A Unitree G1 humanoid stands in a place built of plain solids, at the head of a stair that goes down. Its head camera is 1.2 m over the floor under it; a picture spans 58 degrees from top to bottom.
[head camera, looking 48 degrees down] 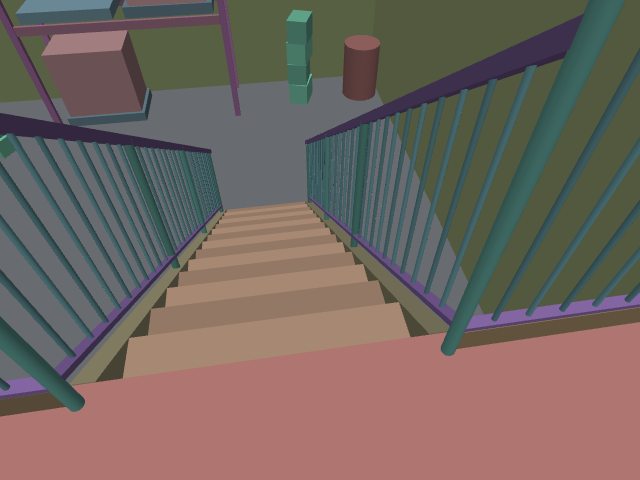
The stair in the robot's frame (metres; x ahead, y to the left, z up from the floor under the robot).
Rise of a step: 0.19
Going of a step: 0.25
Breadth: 0.99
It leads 9 degrees to the left of straight ahead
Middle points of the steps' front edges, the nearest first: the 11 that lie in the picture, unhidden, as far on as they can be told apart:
0.61 0.15 0.00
0.85 0.19 -0.18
1.09 0.23 -0.37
1.34 0.27 -0.55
1.58 0.30 -0.74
1.82 0.34 -0.92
2.06 0.38 -1.11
2.30 0.42 -1.29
2.55 0.46 -1.48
2.79 0.49 -1.66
3.03 0.53 -1.85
